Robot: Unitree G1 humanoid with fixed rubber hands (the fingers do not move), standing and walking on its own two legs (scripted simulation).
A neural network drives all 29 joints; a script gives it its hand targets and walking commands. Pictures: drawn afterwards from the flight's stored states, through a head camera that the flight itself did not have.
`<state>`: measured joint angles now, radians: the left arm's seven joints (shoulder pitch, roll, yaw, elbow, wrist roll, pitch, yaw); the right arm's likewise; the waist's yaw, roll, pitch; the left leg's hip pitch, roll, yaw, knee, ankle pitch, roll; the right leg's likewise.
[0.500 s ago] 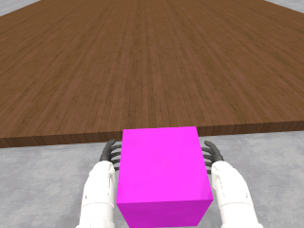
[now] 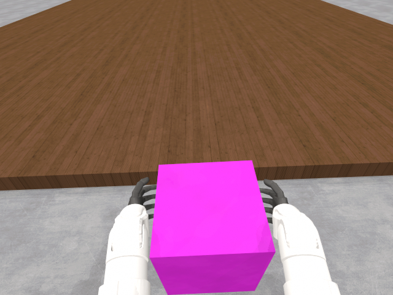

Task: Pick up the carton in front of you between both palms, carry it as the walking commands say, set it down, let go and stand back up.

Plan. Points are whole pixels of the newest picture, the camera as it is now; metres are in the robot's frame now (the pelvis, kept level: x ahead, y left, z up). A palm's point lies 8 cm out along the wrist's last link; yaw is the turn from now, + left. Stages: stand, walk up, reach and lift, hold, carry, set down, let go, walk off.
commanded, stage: carry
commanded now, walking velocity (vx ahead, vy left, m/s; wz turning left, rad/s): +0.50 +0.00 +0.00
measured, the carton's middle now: (208, 230) +0.30 +0.00 -0.02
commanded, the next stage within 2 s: none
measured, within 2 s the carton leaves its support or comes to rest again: neither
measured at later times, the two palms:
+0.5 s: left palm (142, 160) +0.43 +0.15 +0.08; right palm (264, 159) +0.42 -0.15 +0.08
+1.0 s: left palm (138, 100) +0.75 +0.22 +0.08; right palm (224, 100) +0.73 -0.08 +0.08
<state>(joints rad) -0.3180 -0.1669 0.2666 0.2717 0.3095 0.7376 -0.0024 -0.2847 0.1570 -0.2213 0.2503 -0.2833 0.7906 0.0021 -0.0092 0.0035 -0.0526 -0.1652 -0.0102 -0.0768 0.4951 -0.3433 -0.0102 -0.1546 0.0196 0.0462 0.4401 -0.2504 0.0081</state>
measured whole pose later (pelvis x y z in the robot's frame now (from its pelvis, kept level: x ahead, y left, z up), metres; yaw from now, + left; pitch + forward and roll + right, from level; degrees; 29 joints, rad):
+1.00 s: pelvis +0.46 +0.07 +0.01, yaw +0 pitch +5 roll -2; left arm -0.19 -0.14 0.12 -0.34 0.11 1.18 0.09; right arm -0.15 0.13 -0.10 -0.35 -0.10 1.21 -0.09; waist -0.03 0.00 -0.06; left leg -0.21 0.04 0.24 0.32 -0.22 0.07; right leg -0.61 -0.09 -0.11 0.91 -0.22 0.00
